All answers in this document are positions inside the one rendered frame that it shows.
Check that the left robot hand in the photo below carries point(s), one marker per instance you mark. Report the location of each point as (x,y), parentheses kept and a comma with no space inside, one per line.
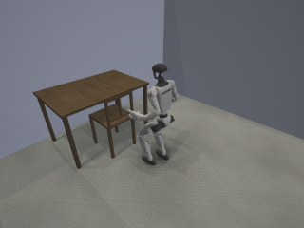
(134,114)

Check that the right robot upper arm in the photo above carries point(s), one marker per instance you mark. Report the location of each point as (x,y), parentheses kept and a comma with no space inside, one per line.
(174,91)

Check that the left robot upper arm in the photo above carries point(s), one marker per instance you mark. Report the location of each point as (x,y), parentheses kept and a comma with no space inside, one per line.
(152,95)

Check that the left robot forearm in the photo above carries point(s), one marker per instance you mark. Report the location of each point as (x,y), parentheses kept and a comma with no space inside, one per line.
(147,117)

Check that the right robot shin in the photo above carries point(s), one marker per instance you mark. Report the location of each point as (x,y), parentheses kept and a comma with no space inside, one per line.
(160,142)

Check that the table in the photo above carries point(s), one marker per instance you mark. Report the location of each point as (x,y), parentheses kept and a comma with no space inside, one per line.
(73,97)

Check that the chair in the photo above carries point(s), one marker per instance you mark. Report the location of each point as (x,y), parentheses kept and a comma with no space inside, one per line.
(112,116)

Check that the robot right foot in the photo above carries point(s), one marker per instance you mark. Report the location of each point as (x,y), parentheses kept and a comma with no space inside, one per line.
(165,156)

